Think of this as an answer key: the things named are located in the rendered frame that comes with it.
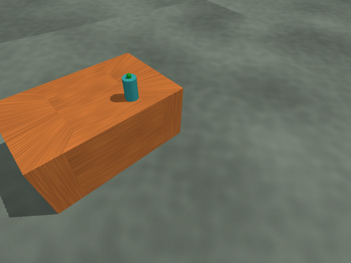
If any bottle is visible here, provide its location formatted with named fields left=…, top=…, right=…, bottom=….
left=122, top=73, right=139, bottom=102

